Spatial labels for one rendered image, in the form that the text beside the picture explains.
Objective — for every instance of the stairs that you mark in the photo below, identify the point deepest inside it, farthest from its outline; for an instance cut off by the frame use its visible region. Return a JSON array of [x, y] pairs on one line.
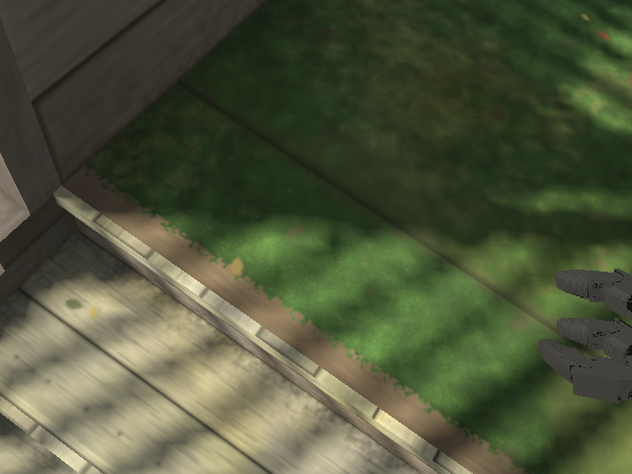
[[134, 388]]

